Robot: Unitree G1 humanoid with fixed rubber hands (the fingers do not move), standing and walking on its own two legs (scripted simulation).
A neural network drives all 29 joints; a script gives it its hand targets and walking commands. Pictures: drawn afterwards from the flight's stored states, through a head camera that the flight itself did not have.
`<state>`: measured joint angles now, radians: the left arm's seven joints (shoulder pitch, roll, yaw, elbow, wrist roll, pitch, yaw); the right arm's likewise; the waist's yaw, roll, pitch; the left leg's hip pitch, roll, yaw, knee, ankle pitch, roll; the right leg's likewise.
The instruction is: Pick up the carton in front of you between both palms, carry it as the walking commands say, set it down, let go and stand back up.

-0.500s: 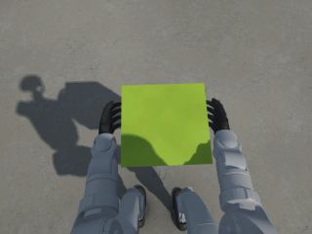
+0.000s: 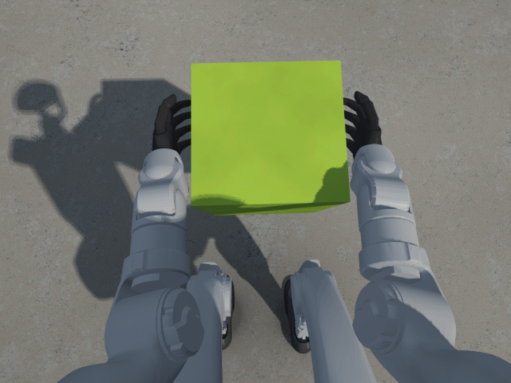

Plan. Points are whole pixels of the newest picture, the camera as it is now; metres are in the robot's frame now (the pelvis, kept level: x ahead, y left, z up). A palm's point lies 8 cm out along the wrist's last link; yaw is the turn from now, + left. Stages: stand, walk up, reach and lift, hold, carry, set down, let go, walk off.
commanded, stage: set down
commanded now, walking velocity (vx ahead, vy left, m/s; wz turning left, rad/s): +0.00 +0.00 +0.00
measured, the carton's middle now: (264, 153) +0.47 -0.01 -0.15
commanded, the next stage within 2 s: none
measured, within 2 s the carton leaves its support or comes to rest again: rests again in 1.32 s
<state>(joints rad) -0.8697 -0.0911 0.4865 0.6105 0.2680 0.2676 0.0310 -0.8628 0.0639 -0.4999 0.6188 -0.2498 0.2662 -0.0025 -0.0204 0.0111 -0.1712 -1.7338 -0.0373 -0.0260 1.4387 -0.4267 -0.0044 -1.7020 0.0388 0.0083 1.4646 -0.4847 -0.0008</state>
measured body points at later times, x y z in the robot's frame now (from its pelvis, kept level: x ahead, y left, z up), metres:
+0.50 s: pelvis -0.02 +0.00 -0.12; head +0.31 +0.00 +0.19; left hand +0.51 +0.13 -0.24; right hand +0.50 -0.17 -0.24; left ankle +0.09 +0.12 -0.55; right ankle +0.07 -0.11 -0.55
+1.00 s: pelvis -0.01 +0.00 -0.20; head +0.35 -0.02 +0.05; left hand +0.55 +0.13 -0.36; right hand +0.54 -0.17 -0.37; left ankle +0.09 +0.12 -0.55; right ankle +0.07 -0.11 -0.55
